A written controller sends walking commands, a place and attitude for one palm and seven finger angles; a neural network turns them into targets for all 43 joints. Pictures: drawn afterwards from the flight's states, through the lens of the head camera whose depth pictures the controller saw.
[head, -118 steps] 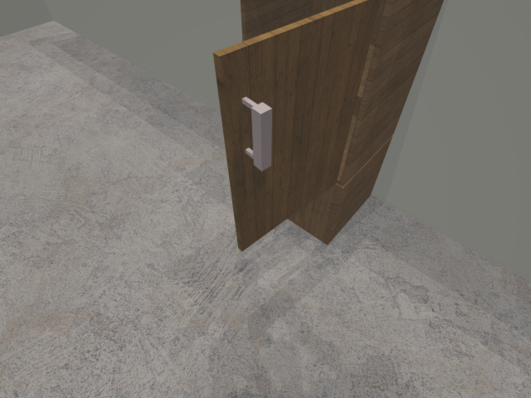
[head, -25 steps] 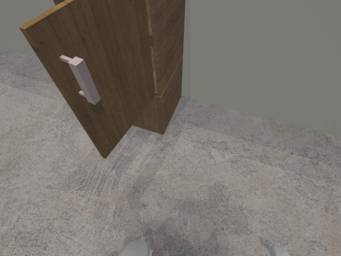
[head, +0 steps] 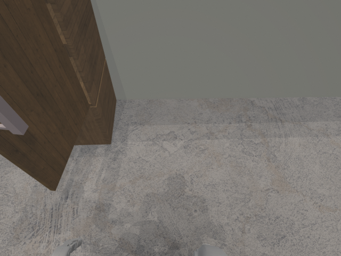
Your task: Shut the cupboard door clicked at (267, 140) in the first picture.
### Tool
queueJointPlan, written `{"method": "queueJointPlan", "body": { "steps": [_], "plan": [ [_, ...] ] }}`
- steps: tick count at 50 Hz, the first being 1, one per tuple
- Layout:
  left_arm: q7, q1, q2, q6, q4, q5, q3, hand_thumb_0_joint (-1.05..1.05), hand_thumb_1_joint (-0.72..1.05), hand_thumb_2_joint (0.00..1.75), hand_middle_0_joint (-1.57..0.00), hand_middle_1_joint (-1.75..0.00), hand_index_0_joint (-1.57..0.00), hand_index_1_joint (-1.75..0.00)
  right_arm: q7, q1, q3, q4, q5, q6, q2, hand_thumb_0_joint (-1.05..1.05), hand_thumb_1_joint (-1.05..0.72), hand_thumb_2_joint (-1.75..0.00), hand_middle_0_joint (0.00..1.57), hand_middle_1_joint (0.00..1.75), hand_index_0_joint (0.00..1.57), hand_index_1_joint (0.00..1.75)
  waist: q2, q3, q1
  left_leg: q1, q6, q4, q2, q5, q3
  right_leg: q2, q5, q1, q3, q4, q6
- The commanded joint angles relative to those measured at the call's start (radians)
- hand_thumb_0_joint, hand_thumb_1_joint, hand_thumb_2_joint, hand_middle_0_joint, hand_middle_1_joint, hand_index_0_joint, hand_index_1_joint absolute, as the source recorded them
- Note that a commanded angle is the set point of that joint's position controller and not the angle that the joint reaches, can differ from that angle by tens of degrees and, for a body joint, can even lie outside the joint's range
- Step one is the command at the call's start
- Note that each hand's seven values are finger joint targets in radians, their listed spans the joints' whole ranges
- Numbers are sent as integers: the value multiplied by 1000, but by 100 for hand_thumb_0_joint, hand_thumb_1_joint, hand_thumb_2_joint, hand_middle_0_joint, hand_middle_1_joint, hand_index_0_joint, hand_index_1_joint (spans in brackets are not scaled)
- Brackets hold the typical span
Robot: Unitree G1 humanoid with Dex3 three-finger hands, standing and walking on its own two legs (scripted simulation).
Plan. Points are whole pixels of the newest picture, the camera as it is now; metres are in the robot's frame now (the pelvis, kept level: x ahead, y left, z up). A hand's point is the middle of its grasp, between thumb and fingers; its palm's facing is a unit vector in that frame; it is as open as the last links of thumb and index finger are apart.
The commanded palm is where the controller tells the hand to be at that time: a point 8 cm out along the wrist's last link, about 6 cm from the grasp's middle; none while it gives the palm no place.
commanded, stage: walk around to get in front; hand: left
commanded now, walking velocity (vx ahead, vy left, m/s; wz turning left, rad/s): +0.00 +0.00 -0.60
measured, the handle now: out of the picture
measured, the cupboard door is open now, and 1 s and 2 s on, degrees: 82 82 82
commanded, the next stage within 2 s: none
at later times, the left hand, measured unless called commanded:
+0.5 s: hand (109, 244) +0.16 +0.17 -0.18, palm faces -0.25 -0.95 -0.19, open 7.4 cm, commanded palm none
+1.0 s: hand (143, 222) +0.21 +0.08 -0.16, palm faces -0.54 -0.80 -0.28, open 7.4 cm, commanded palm none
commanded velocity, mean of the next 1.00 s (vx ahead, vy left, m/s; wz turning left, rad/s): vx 0.00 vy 0.00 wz -0.60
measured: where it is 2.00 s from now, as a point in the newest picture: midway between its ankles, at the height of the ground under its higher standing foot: outside the picture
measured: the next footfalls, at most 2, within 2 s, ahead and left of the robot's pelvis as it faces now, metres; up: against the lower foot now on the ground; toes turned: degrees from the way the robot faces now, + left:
right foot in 0.06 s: +0.04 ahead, -0.13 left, +0.00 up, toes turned -6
left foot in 0.46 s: +0.09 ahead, +0.11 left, +0.00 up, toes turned -14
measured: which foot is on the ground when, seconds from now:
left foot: down 0.00-0.06, up 0.08-0.44, down 0.46-0.84, up 0.86-1.00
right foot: up 0.00-0.04, down 0.06-0.46, up 0.48-0.82, down 0.84-1.00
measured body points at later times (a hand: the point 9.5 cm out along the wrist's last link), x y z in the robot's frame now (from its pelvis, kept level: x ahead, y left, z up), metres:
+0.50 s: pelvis +0.02 +0.01 -0.01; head +0.08 +0.02 +0.44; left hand +0.17 +0.22 -0.17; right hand +0.04 -0.26 -0.14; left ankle +0.05 +0.12 -0.74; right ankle +0.00 -0.12 -0.72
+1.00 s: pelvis +0.02 -0.03 +0.00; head +0.06 -0.08 +0.44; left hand +0.24 +0.13 -0.14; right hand -0.09 -0.28 -0.15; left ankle +0.08 +0.11 -0.66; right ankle -0.03 -0.12 -0.74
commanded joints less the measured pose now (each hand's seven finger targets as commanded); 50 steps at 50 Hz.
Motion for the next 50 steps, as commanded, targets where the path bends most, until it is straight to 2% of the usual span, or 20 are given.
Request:
{"method": "queueJointPlan", "body": {
  "steps": [1,2,3,4,6,10,17,20,21,23,25,29,38,40,41,42,43,44,47,50],
  "plan": [
    [1,100,69,-41,-56,0,8,0,90,90,-20,-30,-20,-30,-6,-6,-63,-67,15,-11,-220,0,-90,-90,20,30,20,30,165,-182,56,-2,53,105,172,585,-55,19,238,279,-36,-334,-51],
    [16,192,180,-56,-33,12,28,0,90,90,-20,-30,-20,-30,4,-2,-54,-91,31,-7,-163,0,-90,-90,20,30,20,30,-104,-252,94,-216,-14,341,76,291,35,-181,525,508,217,-424,-124],
    [36,254,272,-59,-11,5,50,0,90,90,-20,-30,-20,-30,4,-78,-34,-139,32,-1,-105,0,-90,-90,20,30,20,30,-322,-236,129,-412,-50,591,-62,-317,-20,-389,936,507,506,-427,-248],
    [51,248,252,-57,-8,-5,43,0,90,90,-20,-30,-20,-30,-6,-73,-33,-126,32,15,-136,0,-90,-90,20,30,20,30,-264,-226,121,-432,-34,671,-27,-309,-176,-383,824,457,464,-430,-292],
    [59,87,180,-45,-61,0,29,0,90,90,-20,-30,-20,-30,2,-70,-42,-97,31,25,-126,0,-90,-90,20,30,20,30,-222,-140,52,-438,-42,690,-4,-152,-181,-254,454,302,389,-479,-243],
    [56,27,143,-54,-86,2,14,0,90,90,-20,-30,-20,-30,12,-40,-44,-65,24,33,-107,0,-90,-90,20,30,20,30,-131,-132,5,-324,-55,580,-39,-37,-158,-174,449,183,297,-473,-203],
    [52,75,154,-51,-70,12,27,0,90,90,-20,-30,-20,-30,2,-79,-43,-91,35,11,-88,0,-90,-90,20,30,20,30,-140,-179,34,-242,-45,269,-90,-97,-155,-173,515,246,424,-421,-230],
    [51,30,142,-43,-78,1,29,0,90,90,-20,-30,-20,-30,-9,-1,-41,-66,39,-1,-94,0,-90,-90,20,30,20,30,-146,-185,-14,-71,-34,32,-109,42,-149,-127,524,153,425,-360,-175],
    [50,10,116,-39,-84,-4,23,0,90,90,-20,-30,-20,-30,-15,44,-45,-48,37,-10,-116,0,-90,-90,20,30,20,30,-96,-193,-38,69,-21,-102,-73,116,-163,-80,435,49,392,-310,-128],
    [35,22,31,-36,-121,-13,6,0,90,90,-20,-30,-20,-30,-23,89,-69,-61,11,-22,-268,0,-90,-90,20,30,20,30,344,-193,-44,171,158,-278,364,295,-590,111,-213,-198,98,105,-10],
    [22,4,66,-31,-108,8,21,0,90,90,-20,-30,-20,-30,-27,22,-49,-80,0,-23,-208,0,-90,-90,20,30,20,30,170,-137,-12,39,199,-250,314,446,-462,40,-125,-176,128,346,3],
    [2,24,23,-20,-79,3,15,0,90,90,-20,-30,-20,-30,-29,-16,-40,-92,2,-24,-162,0,-90,-90,20,30,20,30,192,-142,9,104,139,-157,186,654,-181,11,-35,-180,49,336,24],
    [-4,1,14,-32,-84,2,1,0,90,90,-20,-30,-20,-30,-6,39,-67,-56,4,-9,-212,0,-90,-90,20,30,20,30,241,-144,-22,83,111,-74,222,558,-68,29,25,48,-72,-124,-16],
    [2,103,56,-40,-53,4,14,0,90,90,-20,-30,-20,-30,-2,-1,-69,-71,14,-5,-212,0,-90,-90,20,30,20,30,148,-160,42,-41,48,78,189,436,-24,15,237,259,-50,-331,-47],
    [16,182,155,-53,-34,16,33,0,90,90,-20,-30,-20,-30,4,-12,-62,-94,27,-3,-154,0,-90,-90,20,30,20,30,-125,-214,79,-224,-16,308,86,195,55,-181,486,444,210,-432,-117],
    [34,247,246,-60,-13,7,53,0,90,90,-20,-30,-20,-30,7,-88,-40,-149,29,3,-94,0,-90,-90,20,30,20,30,-328,-204,119,-412,-49,540,-45,-321,-2,-382,818,455,483,-455,-235],
    [48,254,241,-57,-9,-3,50,0,90,90,-20,-30,-20,-30,-3,-93,-37,-139,32,19,-119,0,-90,-90,20,30,20,30,-266,-202,119,-430,-35,635,-20,-314,-148,-388,697,410,458,-464,-290],
    [54,179,197,-50,-30,-2,43,0,90,90,-20,-30,-20,-30,0,-115,-42,-131,32,24,-109,0,-90,-90,20,30,20,30,-215,-127,92,-462,-32,661,-4,-228,-175,-321,481,328,416,-495,-271],
    [60,57,128,-55,-65,1,22,0,90,90,-20,-30,-20,-30,9,-88,-48,-93,24,27,-115,0,-90,-90,20,30,20,30,-199,-143,25,-385,-50,625,-11,-72,-172,-205,522,252,299,-462,-210],
    [56,76,132,-61,-65,3,20,0,90,90,-20,-30,-20,-30,9,-80,-45,-80,26,28,-92,0,-90,-90,20,30,20,30,-109,-171,21,-327,-60,504,-46,-53,-149,-188,569,250,290,-445,-216]
  ]
}}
